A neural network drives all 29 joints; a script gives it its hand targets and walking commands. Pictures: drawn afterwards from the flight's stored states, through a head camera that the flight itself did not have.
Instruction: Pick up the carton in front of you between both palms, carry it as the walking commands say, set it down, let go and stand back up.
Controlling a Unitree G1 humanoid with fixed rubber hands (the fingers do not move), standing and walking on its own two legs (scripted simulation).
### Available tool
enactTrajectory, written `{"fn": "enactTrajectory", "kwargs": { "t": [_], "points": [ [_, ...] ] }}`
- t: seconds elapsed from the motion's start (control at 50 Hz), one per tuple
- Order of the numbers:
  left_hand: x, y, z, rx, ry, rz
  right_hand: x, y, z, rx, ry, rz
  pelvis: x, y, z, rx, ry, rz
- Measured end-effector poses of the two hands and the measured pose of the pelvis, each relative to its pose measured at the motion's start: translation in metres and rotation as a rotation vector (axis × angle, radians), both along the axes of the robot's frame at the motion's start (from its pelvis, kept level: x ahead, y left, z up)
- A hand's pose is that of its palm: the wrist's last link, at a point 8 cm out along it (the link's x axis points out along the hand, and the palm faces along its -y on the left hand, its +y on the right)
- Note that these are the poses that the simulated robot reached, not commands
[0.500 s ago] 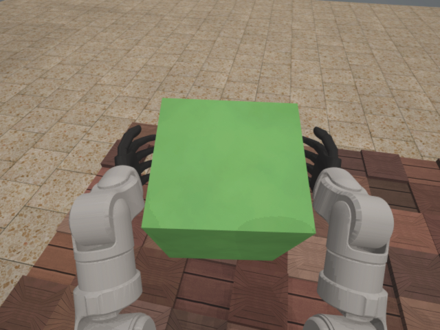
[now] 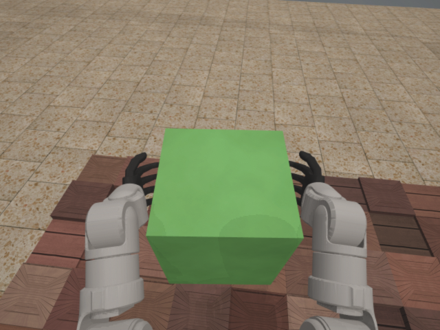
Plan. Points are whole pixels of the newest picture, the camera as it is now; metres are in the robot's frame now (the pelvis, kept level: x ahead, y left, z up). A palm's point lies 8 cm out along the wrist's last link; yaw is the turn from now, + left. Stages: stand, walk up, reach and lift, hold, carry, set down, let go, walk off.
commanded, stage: carry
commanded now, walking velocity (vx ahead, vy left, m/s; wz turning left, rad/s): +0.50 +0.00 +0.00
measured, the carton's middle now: (222, 212) +0.34 +0.00 +0.04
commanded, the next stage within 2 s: none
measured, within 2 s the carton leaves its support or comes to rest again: neither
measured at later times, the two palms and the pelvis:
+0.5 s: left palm (160, 94) +0.62 +0.15 +0.12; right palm (282, 88) +0.65 -0.15 +0.12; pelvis +0.31 -0.04 +0.02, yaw +2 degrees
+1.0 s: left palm (166, 53) +0.92 +0.17 +0.09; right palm (258, 54) +0.90 -0.13 +0.10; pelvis +0.62 +0.03 +0.02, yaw +0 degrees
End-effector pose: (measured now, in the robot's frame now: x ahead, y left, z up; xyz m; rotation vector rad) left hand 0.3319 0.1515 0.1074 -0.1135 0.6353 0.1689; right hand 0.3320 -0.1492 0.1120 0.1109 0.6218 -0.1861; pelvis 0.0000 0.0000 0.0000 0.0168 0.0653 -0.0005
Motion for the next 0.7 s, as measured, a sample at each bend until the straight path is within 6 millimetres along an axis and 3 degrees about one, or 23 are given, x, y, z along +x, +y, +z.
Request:
{"fn": "enactTrajectory", "kwargs": {
  "t": [0.08,0.16,0.26,0.36,0.46,0.6,0.7],
  "points": [
    [0.047,-0.011,-0.025,-0.014,0.051,-0.035,0.033,-0.011,-0.027,0.005,0.051,-0.045,0.04,0.004,-0.001,0.005,0.014,0.011],
    [0.088,-0.019,-0.031,-0.033,0.044,-0.023,0.073,-0.019,-0.034,0.031,0.044,-0.069,0.087,0.004,0.002,-0.004,0.014,0.013],
    [0.152,-0.019,-0.019,-0.007,-0.018,0.001,0.149,-0.019,-0.021,0.042,-0.016,-0.034,0.156,-0.006,0.005,-0.013,0.027,0.012],
    [0.222,-0.02,-0.005,0.027,-0.083,0.038,0.237,-0.02,-0.009,0.022,-0.083,0.044,0.234,-0.026,-0.004,-0.043,0.011,0.026],
    [0.265,-0.01,0.006,0.024,-0.039,0.107,0.299,-0.009,0.002,0.021,-0.04,0.097,0.291,-0.036,0.012,-0.023,0.026,0.028],
    [0.347,0.002,0.039,0.016,-0.07,0.108,0.378,0.001,0.03,0.02,-0.07,0.078,0.374,-0.028,0.03,-0.003,0.038,0.039],
    [0.42,0.007,0.037,0.008,-0.076,0.053,0.435,0.006,0.033,-0.006,-0.077,0.054,0.445,-0.008,0.021,-0.017,0.022,0.035]
  ]
}}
